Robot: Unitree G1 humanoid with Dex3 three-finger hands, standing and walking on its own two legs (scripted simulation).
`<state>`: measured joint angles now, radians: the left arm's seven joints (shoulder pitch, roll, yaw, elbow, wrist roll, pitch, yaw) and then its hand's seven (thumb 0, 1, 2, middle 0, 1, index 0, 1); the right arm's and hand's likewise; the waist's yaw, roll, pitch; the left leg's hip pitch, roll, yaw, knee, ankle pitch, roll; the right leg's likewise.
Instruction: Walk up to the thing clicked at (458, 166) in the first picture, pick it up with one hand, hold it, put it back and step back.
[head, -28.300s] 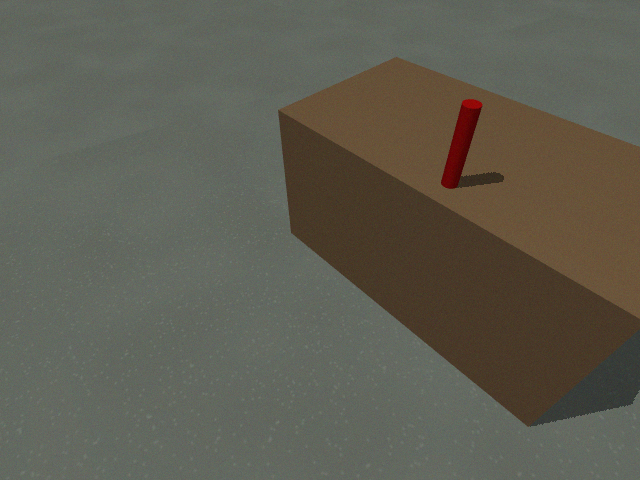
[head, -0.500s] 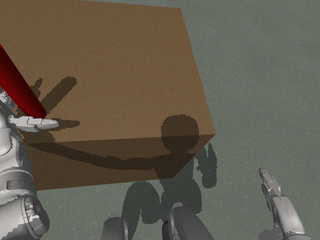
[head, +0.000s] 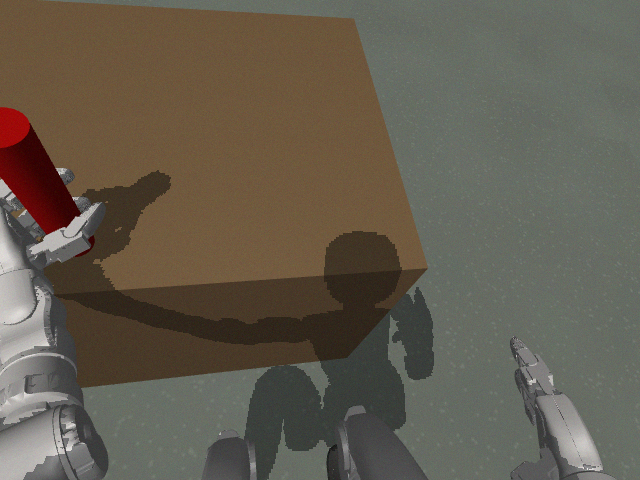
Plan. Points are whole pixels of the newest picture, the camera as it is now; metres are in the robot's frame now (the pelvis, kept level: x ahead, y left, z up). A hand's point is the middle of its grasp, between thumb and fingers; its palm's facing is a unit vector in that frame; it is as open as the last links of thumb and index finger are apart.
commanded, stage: close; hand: left
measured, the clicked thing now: (46, 198) +0.47 +0.27 +0.06
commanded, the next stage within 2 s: settle in 0.20 s
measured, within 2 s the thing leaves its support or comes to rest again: leaves its support in 0.52 s
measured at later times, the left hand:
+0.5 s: hand (68, 217) +0.46 +0.26 +0.02, palm faces +0.35 -0.94 +0.01, open 5.5 cm
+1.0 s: hand (49, 199) +0.45 +0.26 +0.07, palm faces +0.33 -0.94 +0.01, open 5.5 cm
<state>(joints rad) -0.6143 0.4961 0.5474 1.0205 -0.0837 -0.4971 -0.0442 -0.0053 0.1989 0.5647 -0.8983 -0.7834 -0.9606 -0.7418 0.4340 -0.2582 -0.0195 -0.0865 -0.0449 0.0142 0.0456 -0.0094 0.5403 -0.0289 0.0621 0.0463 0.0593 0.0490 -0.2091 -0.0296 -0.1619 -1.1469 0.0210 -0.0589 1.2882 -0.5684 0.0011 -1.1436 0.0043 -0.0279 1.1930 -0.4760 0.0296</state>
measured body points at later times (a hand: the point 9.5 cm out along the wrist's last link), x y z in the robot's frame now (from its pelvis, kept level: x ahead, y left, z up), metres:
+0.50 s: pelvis +0.00 +0.00 +0.01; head +0.13 +0.05 +0.43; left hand +0.44 +0.31 +0.02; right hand +0.16 -0.25 +0.02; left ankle +0.01 +0.11 -0.62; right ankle +0.04 -0.14 -0.62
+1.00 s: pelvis +0.01 +0.00 +0.03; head +0.11 +0.04 +0.46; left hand +0.43 +0.31 +0.07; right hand +0.16 -0.24 +0.02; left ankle +0.01 +0.11 -0.62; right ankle +0.04 -0.14 -0.62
